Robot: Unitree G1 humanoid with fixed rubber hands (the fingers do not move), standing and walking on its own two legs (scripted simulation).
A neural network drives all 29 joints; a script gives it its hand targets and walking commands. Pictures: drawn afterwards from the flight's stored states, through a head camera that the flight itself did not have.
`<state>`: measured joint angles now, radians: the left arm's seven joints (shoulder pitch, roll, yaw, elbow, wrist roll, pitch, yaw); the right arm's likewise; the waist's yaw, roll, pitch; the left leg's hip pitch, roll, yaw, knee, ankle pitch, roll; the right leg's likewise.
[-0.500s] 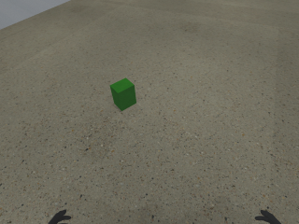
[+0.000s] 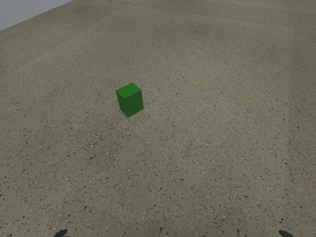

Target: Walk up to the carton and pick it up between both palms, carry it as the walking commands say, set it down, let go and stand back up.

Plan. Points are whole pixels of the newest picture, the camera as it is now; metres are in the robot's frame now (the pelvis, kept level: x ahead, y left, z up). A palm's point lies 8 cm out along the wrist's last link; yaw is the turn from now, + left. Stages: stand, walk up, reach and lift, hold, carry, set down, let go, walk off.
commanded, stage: stand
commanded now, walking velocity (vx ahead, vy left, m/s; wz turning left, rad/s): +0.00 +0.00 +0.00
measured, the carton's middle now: (130, 100) +1.31 +0.31 -0.67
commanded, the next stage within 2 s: walk up in 0.42 s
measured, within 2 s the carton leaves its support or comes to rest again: neither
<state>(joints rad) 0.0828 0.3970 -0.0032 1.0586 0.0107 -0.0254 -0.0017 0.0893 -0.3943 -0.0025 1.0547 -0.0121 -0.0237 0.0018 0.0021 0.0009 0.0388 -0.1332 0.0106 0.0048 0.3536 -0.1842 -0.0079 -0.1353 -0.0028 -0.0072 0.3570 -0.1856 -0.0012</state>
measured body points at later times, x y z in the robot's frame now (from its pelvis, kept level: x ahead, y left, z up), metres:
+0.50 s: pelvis +0.01 +0.00 +0.00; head +0.01 +0.00 +0.45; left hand +0.12 +0.32 -0.11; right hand +0.11 -0.32 -0.11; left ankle +0.01 +0.12 -0.75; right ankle +0.01 -0.12 -0.75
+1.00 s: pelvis +0.11 -0.02 -0.01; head +0.14 -0.04 +0.44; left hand +0.28 +0.21 -0.14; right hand -0.01 -0.26 -0.15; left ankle +0.01 +0.13 -0.75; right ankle +0.14 -0.16 -0.72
